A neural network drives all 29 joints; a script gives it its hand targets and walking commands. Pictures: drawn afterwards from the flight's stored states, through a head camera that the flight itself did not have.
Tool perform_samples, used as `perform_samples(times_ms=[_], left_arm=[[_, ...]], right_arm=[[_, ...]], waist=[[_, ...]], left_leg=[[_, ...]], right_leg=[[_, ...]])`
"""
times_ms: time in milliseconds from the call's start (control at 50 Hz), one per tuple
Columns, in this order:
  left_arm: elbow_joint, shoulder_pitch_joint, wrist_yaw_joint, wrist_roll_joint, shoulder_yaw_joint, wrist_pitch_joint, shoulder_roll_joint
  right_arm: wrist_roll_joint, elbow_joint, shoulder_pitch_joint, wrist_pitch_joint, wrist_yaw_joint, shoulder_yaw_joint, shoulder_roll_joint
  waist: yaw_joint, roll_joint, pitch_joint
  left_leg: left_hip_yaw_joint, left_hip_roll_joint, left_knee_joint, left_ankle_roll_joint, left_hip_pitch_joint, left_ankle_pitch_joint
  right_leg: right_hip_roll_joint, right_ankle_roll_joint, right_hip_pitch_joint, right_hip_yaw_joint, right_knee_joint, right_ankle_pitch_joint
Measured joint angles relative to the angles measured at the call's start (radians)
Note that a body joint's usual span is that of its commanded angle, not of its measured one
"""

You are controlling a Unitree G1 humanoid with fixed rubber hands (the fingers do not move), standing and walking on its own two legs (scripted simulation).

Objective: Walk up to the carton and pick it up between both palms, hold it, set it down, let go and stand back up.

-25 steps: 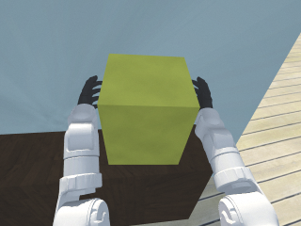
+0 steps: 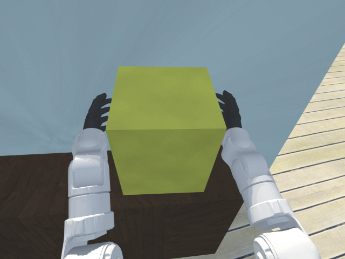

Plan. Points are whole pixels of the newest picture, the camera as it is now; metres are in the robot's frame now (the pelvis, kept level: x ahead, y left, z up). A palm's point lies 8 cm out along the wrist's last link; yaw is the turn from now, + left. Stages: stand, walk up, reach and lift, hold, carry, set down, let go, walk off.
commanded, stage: hold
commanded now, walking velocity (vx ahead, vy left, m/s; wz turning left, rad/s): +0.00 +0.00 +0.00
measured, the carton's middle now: (163, 133) +0.39 +0.00 +0.12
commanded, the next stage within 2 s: none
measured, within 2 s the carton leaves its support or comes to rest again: neither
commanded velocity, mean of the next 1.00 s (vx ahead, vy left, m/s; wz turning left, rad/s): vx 0.00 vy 0.00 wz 0.00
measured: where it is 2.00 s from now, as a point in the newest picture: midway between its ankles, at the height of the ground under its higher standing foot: outside the picture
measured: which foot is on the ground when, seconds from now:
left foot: down 0.00-1.00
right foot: down 0.00-1.00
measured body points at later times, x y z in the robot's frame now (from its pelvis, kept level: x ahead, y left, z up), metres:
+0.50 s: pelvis -0.01 +0.00 +0.00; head -0.04 +0.03 +0.45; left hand +0.38 +0.15 +0.18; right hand +0.37 -0.15 +0.18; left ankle +0.02 +0.14 -0.75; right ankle -0.01 -0.14 -0.75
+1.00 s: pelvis +0.00 +0.00 +0.00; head -0.03 +0.02 +0.45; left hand +0.38 +0.15 +0.17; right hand +0.37 -0.16 +0.17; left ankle +0.02 +0.14 -0.75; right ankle -0.01 -0.14 -0.75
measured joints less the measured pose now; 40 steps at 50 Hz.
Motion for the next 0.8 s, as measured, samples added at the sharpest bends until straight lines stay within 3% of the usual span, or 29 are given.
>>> perform_samples(times_ms=[120, 300, 480, 800], left_arm=[[0.013, -0.017, 0.004, -0.005, -0.008, 0.001, 0.005], [0.109, -0.076, 0.004, 0.006, 0.021, -0.017, 0.006], [0.126, -0.089, 0.008, 0.004, 0.031, -0.033, 0.004], [0.046, -0.022, 0.004, 0.006, 0.008, -0.014, -0.004]], right_arm=[[-0.007, -0.007, -0.004, 0.005, 0.003, -0.014, -0.001], [-0.055, 0.074, -0.048, -0.003, 0.024, -0.063, 0.015], [-0.044, 0.088, -0.067, -0.010, 0.026, -0.068, 0.010], [-0.024, 0.041, -0.017, -0.010, 0.019, -0.027, 0.006]], waist=[[0.003, 0.006, -0.001], [0.007, 0.007, -0.016], [0.011, 0.007, -0.034], [0.008, 0.009, -0.008]], left_leg=[[0.001, -0.002, -0.011, 0.001, -0.013, 0.016], [0.007, -0.005, -0.026, 0.006, -0.033, 0.035], [0.013, -0.003, -0.018, 0.006, -0.028, 0.024], [0.004, -0.001, -0.023, 0.001, -0.010, 0.020]], right_leg=[[-0.002, 0.000, -0.017, 0.001, -0.005, 0.013], [-0.005, 0.000, -0.049, 0.007, 0.002, 0.022], [-0.005, 0.000, -0.046, 0.013, 0.008, 0.014], [-0.001, -0.002, -0.017, 0.003, -0.010, 0.013]])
